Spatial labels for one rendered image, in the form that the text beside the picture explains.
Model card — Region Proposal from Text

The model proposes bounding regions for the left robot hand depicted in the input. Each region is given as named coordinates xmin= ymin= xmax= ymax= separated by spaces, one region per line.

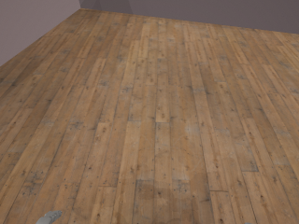
xmin=36 ymin=210 xmax=63 ymax=224

